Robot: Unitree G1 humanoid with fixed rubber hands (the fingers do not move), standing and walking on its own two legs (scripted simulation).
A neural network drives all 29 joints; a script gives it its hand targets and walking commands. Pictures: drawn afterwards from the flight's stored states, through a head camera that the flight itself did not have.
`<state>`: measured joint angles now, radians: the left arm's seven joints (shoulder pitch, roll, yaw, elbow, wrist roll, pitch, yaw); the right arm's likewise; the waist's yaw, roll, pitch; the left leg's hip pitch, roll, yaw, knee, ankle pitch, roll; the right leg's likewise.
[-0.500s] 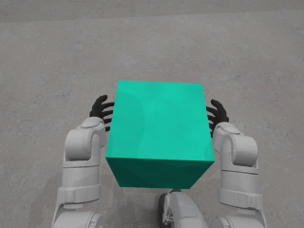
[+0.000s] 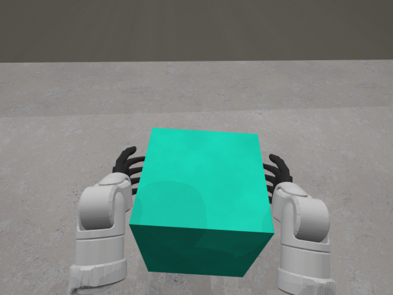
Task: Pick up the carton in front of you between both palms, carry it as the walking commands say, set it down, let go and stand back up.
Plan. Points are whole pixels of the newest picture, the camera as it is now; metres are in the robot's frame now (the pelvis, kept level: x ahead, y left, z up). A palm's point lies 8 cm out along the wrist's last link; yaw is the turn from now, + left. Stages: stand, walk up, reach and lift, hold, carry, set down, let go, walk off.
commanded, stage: carry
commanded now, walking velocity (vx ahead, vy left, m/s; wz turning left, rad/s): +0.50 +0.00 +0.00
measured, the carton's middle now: (200, 206) +0.30 +0.01 +0.04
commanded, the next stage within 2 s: none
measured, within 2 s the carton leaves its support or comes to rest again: neither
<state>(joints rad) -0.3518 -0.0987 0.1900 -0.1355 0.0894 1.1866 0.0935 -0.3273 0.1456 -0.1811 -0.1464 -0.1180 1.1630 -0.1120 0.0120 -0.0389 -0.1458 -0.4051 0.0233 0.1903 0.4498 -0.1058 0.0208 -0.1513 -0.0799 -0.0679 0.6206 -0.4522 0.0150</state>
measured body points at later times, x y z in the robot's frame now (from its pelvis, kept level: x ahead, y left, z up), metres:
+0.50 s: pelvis +0.28 -0.01 +0.00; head +0.28 -0.02 +0.45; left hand +0.56 +0.14 +0.07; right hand +0.56 -0.17 +0.06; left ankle +0.16 +0.09 -0.67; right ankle +0.36 -0.10 -0.73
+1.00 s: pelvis +0.41 +0.02 +0.01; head +0.38 +0.02 +0.45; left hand +0.69 +0.16 +0.06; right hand +0.69 -0.14 +0.06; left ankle +0.37 +0.11 -0.73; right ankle +0.36 -0.10 -0.73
